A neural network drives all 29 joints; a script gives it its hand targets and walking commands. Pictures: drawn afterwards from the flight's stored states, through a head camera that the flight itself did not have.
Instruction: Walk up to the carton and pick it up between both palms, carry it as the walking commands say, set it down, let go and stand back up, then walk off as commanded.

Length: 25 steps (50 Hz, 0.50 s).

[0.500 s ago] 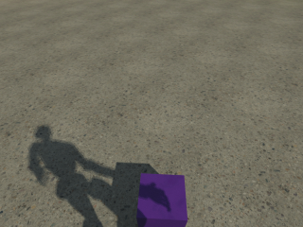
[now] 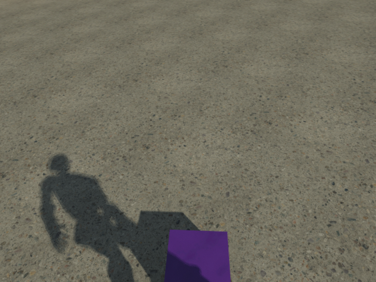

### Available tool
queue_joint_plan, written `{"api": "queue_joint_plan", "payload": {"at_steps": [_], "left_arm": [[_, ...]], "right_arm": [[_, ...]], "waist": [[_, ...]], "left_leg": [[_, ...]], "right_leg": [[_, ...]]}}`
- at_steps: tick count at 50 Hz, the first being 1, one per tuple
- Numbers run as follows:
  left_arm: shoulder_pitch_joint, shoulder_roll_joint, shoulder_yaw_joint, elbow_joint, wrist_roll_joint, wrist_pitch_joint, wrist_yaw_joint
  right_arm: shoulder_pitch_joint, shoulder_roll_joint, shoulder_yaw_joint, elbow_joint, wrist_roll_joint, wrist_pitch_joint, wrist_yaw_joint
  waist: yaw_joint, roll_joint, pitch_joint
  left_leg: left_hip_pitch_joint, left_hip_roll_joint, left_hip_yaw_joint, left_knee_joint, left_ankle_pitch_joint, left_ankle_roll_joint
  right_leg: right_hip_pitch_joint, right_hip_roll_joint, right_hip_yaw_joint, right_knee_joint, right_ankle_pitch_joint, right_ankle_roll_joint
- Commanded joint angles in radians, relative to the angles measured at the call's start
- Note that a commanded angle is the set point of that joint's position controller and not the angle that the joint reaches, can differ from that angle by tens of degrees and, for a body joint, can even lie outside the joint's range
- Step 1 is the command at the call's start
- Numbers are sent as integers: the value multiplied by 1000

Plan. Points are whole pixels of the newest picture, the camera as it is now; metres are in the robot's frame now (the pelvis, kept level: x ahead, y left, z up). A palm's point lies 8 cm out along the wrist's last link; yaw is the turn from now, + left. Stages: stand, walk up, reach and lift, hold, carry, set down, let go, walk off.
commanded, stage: walk off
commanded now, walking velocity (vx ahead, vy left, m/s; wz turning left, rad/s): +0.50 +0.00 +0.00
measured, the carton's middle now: (197, 269) +0.36 +0.01 -0.64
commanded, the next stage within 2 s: none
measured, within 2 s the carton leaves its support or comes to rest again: neither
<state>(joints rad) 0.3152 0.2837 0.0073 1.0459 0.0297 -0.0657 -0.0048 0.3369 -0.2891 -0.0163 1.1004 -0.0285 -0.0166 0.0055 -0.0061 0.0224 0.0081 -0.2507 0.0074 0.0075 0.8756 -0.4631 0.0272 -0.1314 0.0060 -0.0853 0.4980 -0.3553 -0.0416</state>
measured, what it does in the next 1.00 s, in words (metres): walks ahead: left foot, then right foot 0.07 m higher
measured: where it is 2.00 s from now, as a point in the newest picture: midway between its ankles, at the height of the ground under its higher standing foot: (184, 246)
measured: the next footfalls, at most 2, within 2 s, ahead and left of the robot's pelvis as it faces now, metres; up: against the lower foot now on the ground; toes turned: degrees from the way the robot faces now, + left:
left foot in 0.28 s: +0.28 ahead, +0.15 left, +0.00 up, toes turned +7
right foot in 0.58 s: +0.27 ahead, -0.11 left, +0.07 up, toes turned -9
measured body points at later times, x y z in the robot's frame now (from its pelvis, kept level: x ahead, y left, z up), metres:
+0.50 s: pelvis +0.24 +0.04 +0.01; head +0.26 +0.04 +0.46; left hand +0.26 +0.30 -0.14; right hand +0.27 -0.21 -0.14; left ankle +0.24 +0.14 -0.73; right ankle +0.16 -0.09 -0.63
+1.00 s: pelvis +0.40 +0.02 +0.00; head +0.42 +0.03 +0.45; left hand +0.38 +0.28 -0.15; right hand +0.46 -0.23 -0.14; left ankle +0.49 +0.16 -0.69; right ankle +0.29 -0.10 -0.73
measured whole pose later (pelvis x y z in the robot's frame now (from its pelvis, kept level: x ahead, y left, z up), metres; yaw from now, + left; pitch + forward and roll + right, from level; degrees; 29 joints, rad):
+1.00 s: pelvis +0.40 +0.02 +0.00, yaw -1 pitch +0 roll -1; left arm 0.37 0.21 0.04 1.08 0.03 -0.07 0.01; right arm 0.24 -0.22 -0.05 0.98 -0.03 -0.04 0.03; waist 0.01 0.02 0.02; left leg -0.54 0.13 0.08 0.85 -0.26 -0.03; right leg 0.03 -0.03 -0.14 0.32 -0.34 0.02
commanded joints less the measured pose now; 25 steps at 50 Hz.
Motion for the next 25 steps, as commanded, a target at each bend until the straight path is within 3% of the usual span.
{"api": "queue_joint_plan", "payload": {"at_steps": [1, 3, 5, 8, 9, 10, 11, 13, 14, 15, 16, 17, 18, 19, 21, 22, 23, 24, 25], "left_arm": [[190, 124, 22, 25, 4, -7, 4], [153, 88, 8, 17, 0, -14, 10], [178, 79, 5, 25, -6, -21, 14], [170, 80, 4, 26, -2, -22, 16], [253, 45, -7, 46, -5, -21, 17], [238, 74, -2, 57, -1, -17, 21], [252, 93, 3, 60, -1, -14, 22], [272, 107, 6, 77, -3, -10, 23], [264, 110, 10, 78, -7, -11, 23], [215, 119, 17, 66, -21, -11, 24], [170, 90, 7, 31, -31, -17, 23], [198, -44, -26, -22, -37, -23, 15], [157, 27, 3, -23, -29, -20, 24], [81, 38, 13, -53, -30, -19, 27], [41, 13, 17, -59, -13, -16, 14], [69, 0, 22, -55, 4, -1, 4], [91, -26, 19, -52, 9, 14, -6], [55, -11, 27, -58, 15, 22, -14], [38, -24, 31, -64, 10, 27, -19]], "right_arm": [[-177, -78, -18, -114, 1, -40, 15], [-188, -61, -18, -128, -6, -30, 30], [-220, -38, -13, -151, -6, -17, 39], [-315, 3, 8, -204, -1, -15, 47], [-374, -6, 10, -221, -1, -15, 44], [-382, 21, 14, -235, 1, -16, 43], [-395, 17, 16, -241, -2, -17, 38], [-359, 3, 7, -233, 5, -19, 19], [-265, -15, -4, -203, 10, -25, 9], [-106, -41, -19, -155, 6, -36, 0], [66, -117, -48, -103, -16, -46, -10], [200, -243, -82, -77, -33, -48, -15], [224, -265, -94, -59, 8, -39, -5], [110, -207, -79, -73, 12, -41, -2], [-50, -55, -42, -106, -1, -58, 3], [-75, -23, -32, -103, 4, -61, -2], [-80, -6, -25, -101, 4, -65, -4], [-18, 23, -14, -78, 5, -74, -6], [40, 5, -16, -51, 4, -83, -11]], "waist": [[67, -69, 107], [41, -98, 114], [35, -114, 126], [30, -116, 167], [79, -79, 168], [59, -113, 150], [74, -128, 133], [54, -174, 77], [11, -189, 24], [-71, -192, -45], [-148, -171, -128], [-156, 128, -287], [-174, 108, -356], [-119, 78, -175], [-41, 29, 21], [-1, 45, 55], [25, 46, 63], [16, -2, 64], [19, 24, 38]], "left_leg": [[-529, 97, -26, 262, 36, -4], [-478, 116, 3, 233, 129, -38], [-450, 105, 48, 192, 194, -58], [-347, 79, 100, -33, 276, -68], [-336, 52, 138, -71, 258, -61], [-329, 27, 147, -156, 252, -50], [-289, 5, 176, -203, 231, -39], [-164, -44, 197, -274, 209, -12], [-36, -59, 196, -318, 250, 7], [183, -44, 180, -406, 351, 28], [476, 83, 57, -398, 368, 69], [747, 462, -369, -421, 444, 169], [655, 495, -536, -514, 542, 242], [515, 457, -389, -542, 434, 217], [238, 347, -233, -623, 379, 158], [122, 315, -169, -652, 383, 143], [42, 289, -114, -673, 375, 131], [76, 233, -94, -659, 488, 102], [152, 217, -64, -636, 584, 87]], "right_leg": [[302, -356, 410, -269, 238, -132], [229, -291, 293, -311, 329, -103], [172, -252, 208, -326, 457, -94], [52, -195, 110, -340, 516, -78], [82, -186, 134, -321, 635, -73], [131, -188, 103, -298, 674, -76], [154, -194, 100, -273, 760, -77], [199, -216, 91, -153, 1055, -61], [198, -217, 86, -46, 1126, -46], [112, -210, 59, 114, 1077, -26], [-120, -187, 49, 328, 812, -5], [-433, -58, 8, 726, -58, 34], [-454, -16, 161, 890, -187, 27], [-529, -91, 168, 897, -128, 22], [-496, -155, 126, 793, -26, 29], [-426, -167, 116, 740, -14, 37], [-365, -171, 101, 695, -7, 45], [-377, -150, 72, 671, 29, 52], [-411, -134, 56, 638, 52, 57]]}}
